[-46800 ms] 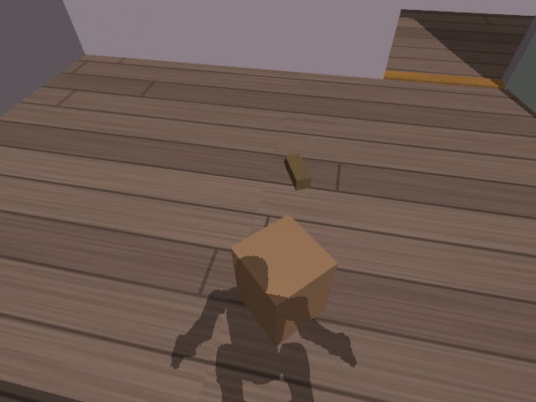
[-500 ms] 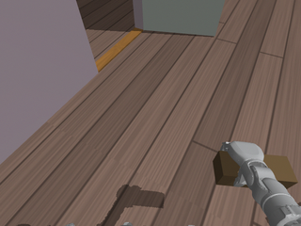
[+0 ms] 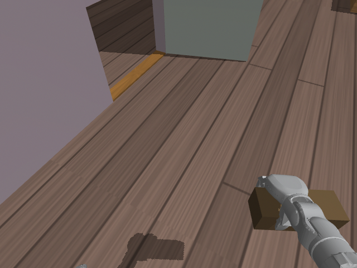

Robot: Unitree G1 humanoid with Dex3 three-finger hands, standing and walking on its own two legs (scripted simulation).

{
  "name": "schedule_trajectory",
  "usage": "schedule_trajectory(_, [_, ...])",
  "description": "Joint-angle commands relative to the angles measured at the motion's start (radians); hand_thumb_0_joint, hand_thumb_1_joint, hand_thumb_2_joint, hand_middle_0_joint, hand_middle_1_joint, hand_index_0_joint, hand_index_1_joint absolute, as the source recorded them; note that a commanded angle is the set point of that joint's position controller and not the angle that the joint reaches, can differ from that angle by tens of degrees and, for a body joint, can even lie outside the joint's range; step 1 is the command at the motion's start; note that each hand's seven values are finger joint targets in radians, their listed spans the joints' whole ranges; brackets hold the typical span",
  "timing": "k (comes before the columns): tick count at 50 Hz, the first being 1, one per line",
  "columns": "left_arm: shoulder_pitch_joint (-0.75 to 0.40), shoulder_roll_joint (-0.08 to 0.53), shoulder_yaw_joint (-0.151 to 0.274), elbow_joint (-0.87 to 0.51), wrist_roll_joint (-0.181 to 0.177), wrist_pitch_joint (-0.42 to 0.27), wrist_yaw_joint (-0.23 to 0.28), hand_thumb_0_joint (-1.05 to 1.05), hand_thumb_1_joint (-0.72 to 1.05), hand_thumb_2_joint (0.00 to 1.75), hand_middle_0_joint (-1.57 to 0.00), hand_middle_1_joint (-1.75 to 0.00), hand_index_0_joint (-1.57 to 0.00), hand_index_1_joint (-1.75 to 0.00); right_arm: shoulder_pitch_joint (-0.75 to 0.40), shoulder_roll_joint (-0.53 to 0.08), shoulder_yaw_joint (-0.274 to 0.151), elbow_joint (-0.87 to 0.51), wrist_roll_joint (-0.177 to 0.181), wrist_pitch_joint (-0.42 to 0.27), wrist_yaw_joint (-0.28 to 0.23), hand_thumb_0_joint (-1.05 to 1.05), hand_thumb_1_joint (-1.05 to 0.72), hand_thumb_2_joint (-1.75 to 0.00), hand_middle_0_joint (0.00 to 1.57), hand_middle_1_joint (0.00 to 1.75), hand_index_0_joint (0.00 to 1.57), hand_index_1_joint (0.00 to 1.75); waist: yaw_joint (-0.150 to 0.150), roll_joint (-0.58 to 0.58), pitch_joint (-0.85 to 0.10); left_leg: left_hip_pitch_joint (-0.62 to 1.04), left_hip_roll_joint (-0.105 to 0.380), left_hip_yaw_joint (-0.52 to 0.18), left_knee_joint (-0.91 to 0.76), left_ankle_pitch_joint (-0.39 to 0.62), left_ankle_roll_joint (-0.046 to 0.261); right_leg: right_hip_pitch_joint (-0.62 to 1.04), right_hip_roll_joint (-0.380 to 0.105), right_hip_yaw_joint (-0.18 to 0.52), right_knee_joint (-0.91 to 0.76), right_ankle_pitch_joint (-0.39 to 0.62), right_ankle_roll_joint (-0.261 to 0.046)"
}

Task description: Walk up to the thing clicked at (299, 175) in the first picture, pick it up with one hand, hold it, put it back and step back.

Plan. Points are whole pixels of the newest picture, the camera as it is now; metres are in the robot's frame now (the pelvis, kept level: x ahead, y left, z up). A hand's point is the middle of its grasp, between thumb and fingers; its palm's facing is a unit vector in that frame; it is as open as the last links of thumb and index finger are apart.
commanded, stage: hold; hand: right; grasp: from above
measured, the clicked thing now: (294, 209) +0.31 -0.28 -0.10
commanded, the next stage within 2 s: crouch in 1.52 s
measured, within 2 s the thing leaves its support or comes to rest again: neither
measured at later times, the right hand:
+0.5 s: hand (280, 211) +0.28 -0.21 -0.04, palm faces -0.47 +0.05 -0.88, open 10.7 cm
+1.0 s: hand (284, 214) +0.27 -0.21 -0.02, palm faces -0.46 +0.05 -0.89, open 10.7 cm
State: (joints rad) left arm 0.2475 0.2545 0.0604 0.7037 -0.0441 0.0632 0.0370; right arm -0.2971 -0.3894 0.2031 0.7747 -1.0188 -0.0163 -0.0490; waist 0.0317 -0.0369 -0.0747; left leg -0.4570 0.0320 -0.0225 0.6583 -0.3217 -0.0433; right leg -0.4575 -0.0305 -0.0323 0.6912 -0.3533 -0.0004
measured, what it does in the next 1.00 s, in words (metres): stands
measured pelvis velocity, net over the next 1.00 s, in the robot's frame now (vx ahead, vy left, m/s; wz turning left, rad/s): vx -0.02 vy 0.01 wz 0.01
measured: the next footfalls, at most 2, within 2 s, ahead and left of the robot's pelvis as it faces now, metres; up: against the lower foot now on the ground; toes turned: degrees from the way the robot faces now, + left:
none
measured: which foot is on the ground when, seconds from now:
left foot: down 0.00-1.00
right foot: down 0.00-1.00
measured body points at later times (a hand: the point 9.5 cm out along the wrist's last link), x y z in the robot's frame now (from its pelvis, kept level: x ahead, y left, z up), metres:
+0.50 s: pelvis -0.01 +0.01 +0.01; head +0.00 +0.03 +0.46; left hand +0.12 +0.27 -0.11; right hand +0.30 -0.21 +0.01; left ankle +0.00 +0.15 -0.72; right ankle +0.00 -0.12 -0.72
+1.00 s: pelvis -0.02 +0.01 +0.02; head -0.02 +0.03 +0.46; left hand +0.13 +0.27 -0.10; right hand +0.29 -0.21 +0.03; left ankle +0.00 +0.15 -0.72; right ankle +0.00 -0.12 -0.72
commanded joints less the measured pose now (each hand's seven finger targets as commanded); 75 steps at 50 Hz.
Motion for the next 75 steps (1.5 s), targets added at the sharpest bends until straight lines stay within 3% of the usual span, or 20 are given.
schedule_trajectory(1, [-0.027,0.144,0.044,-0.118,0.000,-0.030,0.009,0.00,0.90,0.90,-0.20,-0.30,-0.20,-0.30,-0.324,-0.216,-0.085,-0.230,-0.009,0.003,-0.019,0.00,-0.70,-0.88,1.07,0.65,1.06,0.67,-0.004,-0.007,-0.277,0.124,-0.062,0.031,-0.074,0.313,0.049,0.189,0.041,0.006,-0.092,0.378,0.000])
schedule_trajectory(4, [-0.038,0.145,0.045,-0.125,-0.002,-0.028,0.012,0.00,0.90,0.90,-0.20,-0.30,-0.20,-0.30,-0.333,-0.230,-0.098,-0.268,-0.003,0.001,-0.011,0.00,-0.73,-0.87,1.08,0.65,1.08,0.66,-0.018,-0.026,-0.277,0.136,-0.065,0.034,-0.085,0.313,0.051,0.217,0.035,0.003,-0.109,0.393,0.004])
schedule_trajectory(5, [-0.039,0.147,0.044,-0.127,-0.002,-0.026,0.012,0.00,0.90,0.90,-0.20,-0.30,-0.20,-0.30,-0.320,-0.222,-0.090,-0.246,-0.010,0.003,-0.011,0.00,-0.71,-0.87,1.09,0.64,1.07,0.65,-0.005,-0.004,-0.258,0.127,-0.065,0.033,-0.089,0.313,0.050,0.211,0.035,0.006,-0.111,0.388,0.001])
schedule_trajectory(9, [-0.052,0.146,0.041,-0.133,-0.003,-0.023,0.014,0.00,0.90,0.90,-0.20,-0.30,-0.20,-0.30,-0.319,-0.235,-0.106,-0.253,0.001,0.001,-0.010,0.00,-0.72,-0.87,1.09,0.62,1.08,0.64,-0.013,-0.002,-0.246,0.151,-0.063,0.032,-0.107,0.291,0.047,0.212,0.037,0.002,-0.131,0.358,-0.002])
schedule_trajectory(13, [-0.064,0.139,0.037,-0.137,-0.003,-0.021,0.015,0.00,0.90,0.90,-0.20,-0.30,-0.20,-0.30,-0.319,-0.227,-0.099,-0.286,-0.004,0.003,-0.006,0.00,-0.72,-0.89,1.10,0.64,1.08,0.66,-0.023,-0.002,-0.250,0.166,-0.059,0.024,-0.123,0.297,0.045,0.228,0.042,-0.005,-0.142,0.356,-0.006])
schedule_trajectory(16, [-0.073,0.142,0.035,-0.141,-0.005,-0.019,0.015,0.00,0.90,0.90,-0.20,-0.30,-0.20,-0.30,-0.321,-0.223,-0.089,-0.279,-0.003,0.002,0.002,0.00,-0.74,-0.89,1.12,0.63,1.10,0.65,-0.015,0.022,-0.241,0.178,-0.057,0.024,-0.134,0.302,0.042,0.236,0.043,-0.006,-0.152,0.352,-0.011])
schedule_trajectory(36, [-0.148,0.132,0.015,-0.161,-0.007,-0.025,0.029,0.00,0.90,0.90,-0.20,-0.30,-0.20,-0.30,-0.306,-0.243,-0.105,-0.321,0.015,-0.013,0.027,0.00,-0.71,-0.84,1.09,0.62,1.08,0.63,-0.032,0.007,-0.169,0.183,-0.053,0.023,-0.210,0.151,0.044,0.252,0.043,-0.006,-0.230,0.211,-0.011])
schedule_trajectory(44, [-0.160,0.125,0.011,-0.162,-0.011,-0.030,0.036,0.00,0.90,0.90,-0.20,-0.30,-0.20,-0.30,-0.309,-0.250,-0.114,-0.371,0.019,-0.017,0.047,0.00,-0.74,-0.85,1.10,0.65,1.10,0.65,-0.042,-0.001,-0.197,0.210,-0.051,0.017,-0.216,0.178,0.044,0.290,0.045,-0.013,-0.241,0.241,-0.012])
schedule_trajectory(46, [-0.161,0.124,0.010,-0.162,-0.010,-0.032,0.035,0.00,0.90,0.90,-0.20,-0.30,-0.20,-0.30,-0.328,-0.220,-0.082,-0.379,0.019,-0.015,0.050,0.00,-0.75,-0.87,1.12,0.64,1.11,0.66,-0.029,0.001,-0.186,0.201,-0.056,0.023,-0.215,0.179,0.047,0.297,0.038,-0.006,-0.249,0.241,-0.009])
schedule_trajectory(49, [-0.161,0.127,0.010,-0.157,-0.012,-0.032,0.037,0.00,0.90,0.90,-0.20,-0.30,-0.20,-0.30,-0.273,-0.264,-0.127,-0.335,0.016,-0.015,0.055,0.00,-0.72,-0.85,1.11,0.62,1.09,0.64,-0.046,0.016,-0.163,0.217,-0.055,0.027,-0.223,0.179,0.046,0.278,0.039,-0.005,-0.253,0.247,-0.011])
schedule_trajectory(51, [-0.169,0.121,0.005,-0.160,-0.011,-0.032,0.038,0.00,0.90,0.90,-0.20,-0.30,-0.20,-0.30,-0.304,-0.233,-0.093,-0.350,0.025,-0.021,0.065,0.00,-0.73,-0.87,1.10,0.65,1.09,0.66,-0.033,0.023,-0.163,0.207,-0.053,0.022,-0.227,0.179,0.043,0.285,0.042,-0.007,-0.252,0.243,-0.013])
schedule_trajectory(56, [-0.161,0.121,0.006,-0.163,-0.012,-0.031,0.039,0.00,0.90,0.90,-0.20,-0.30,-0.20,-0.30,-0.312,-0.247,-0.107,-0.370,0.024,-0.033,0.073,0.00,-0.75,-0.89,1.12,0.67,1.11,0.68,-0.040,0.004,-0.178,0.217,-0.053,0.022,-0.228,0.200,0.047,0.303,0.041,-0.010,-0.256,0.266,-0.012])
schedule_trajectory(58, [-0.168,0.118,0.004,-0.162,-0.011,-0.032,0.040,0.00,0.90,0.90,-0.20,-0.30,-0.20,-0.30,-0.316,-0.229,-0.087,-0.356,0.027,-0.033,0.074,0.00,-0.77,-0.88,1.12,0.67,1.12,0.68,-0.032,0.025,-0.168,0.213,-0.052,0.021,-0.234,0.196,0.043,0.305,0.042,-0.009,-0.255,0.261,-0.015])
schedule_trajectory(60, [-0.166,0.121,0.005,-0.162,-0.011,-0.032,0.041,0.00,0.90,0.90,-0.20,-0.30,-0.20,-0.30,-0.299,-0.255,-0.120,-0.359,0.024,-0.036,0.064,0.00,-0.75,-0.88,1.11,0.66,1.11,0.67,-0.041,0.008,-0.181,0.223,-0.049,0.018,-0.236,0.194,0.045,0.308,0.047,-0.013,-0.257,0.261,-0.013])
schedule_trajectory(63, [-0.171,0.119,0.005,-0.163,-0.008,-0.029,0.041,0.00,0.90,0.90,-0.20,-0.30,-0.20,-0.30,-0.316,-0.238,-0.101,-0.380,0.017,-0.034,0.053,0.00,-0.74,-0.90,1.11,0.67,1.10,0.69,-0.037,-0.007,-0.191,0.217,-0.053,0.025,-0.234,0.200,0.048,0.326,0.043,-0.010,-0.259,0.274,-0.008])
schedule_trajectory(67, [-0.165,0.125,0.007,-0.152,-0.009,-0.025,0.039,0.00,0.90,0.90,-0.20,-0.30,-0.20,-0.30,-0.324,-0.264,-0.126,-0.354,0.007,-0.024,0.036,0.00,-0.70,-0.91,1.10,0.65,1.08,0.67,-0.039,0.002,-0.173,0.222,-0.055,0.028,-0.235,0.200,0.048,0.314,0.039,-0.006,-0.263,0.271,-0.007])
schedule_trajectory(68, [-0.161,0.123,0.009,-0.152,-0.009,-0.026,0.038,0.00,0.90,0.90,-0.20,-0.30,-0.20,-0.30,-0.309,-0.231,-0.098,-0.334,0.004,-0.022,0.036,0.00,-0.70,-0.89,1.10,0.64,1.08,0.66,-0.029,0.011,-0.172,0.218,-0.056,0.028,-0.231,0.208,0.048,0.316,0.037,-0.004,-0.263,0.275,-0.007])
schedule_trajectory(71, [-0.161,0.127,0.012,-0.154,-0.010,-0.023,0.037,0.00,0.90,0.90,-0.20,-0.30,-0.20,-0.30,-0.299,-0.250,-0.116,-0.324,0.005,-0.018,0.036,0.00,-0.69,-0.90,1.09,0.65,1.07,0.67,-0.041,0.011,-0.160,0.219,-0.051,0.027,-0.238,0.204,0.047,0.302,0.041,-0.007,-0.264,0.272,-0.009])
schedule_trajectory(73, [-0.162,0.123,0.012,-0.155,-0.008,-0.024,0.036,0.00,0.90,0.90,-0.20,-0.30,-0.20,-0.30,-0.332,-0.241,-0.102,-0.354,0.018,-0.023,0.044,0.00,-0.71,-0.92,1.10,0.67,1.08,0.69,-0.038,0.006,-0.190,0.229,-0.049,0.025,-0.240,0.209,0.045,0.315,0.043,-0.008,-0.261,0.273,-0.011])
schedule_trajectory(75, [-0.162,0.121,0.011,-0.158,-0.009,-0.022,0.035,0.00,0.90,0.90,-0.20,-0.30,-0.20,-0.30,-0.271,-0.224,-0.097,-0.316,0.018,-0.018,0.050,0.00,-0.71,-0.92,1.09,0.69,1.08,0.70,-0.037,0.022,-0.172,0.232,-0.046,0.022,-0.242,0.221,0.044,0.311,0.046,-0.010,-0.257,0.286,-0.013])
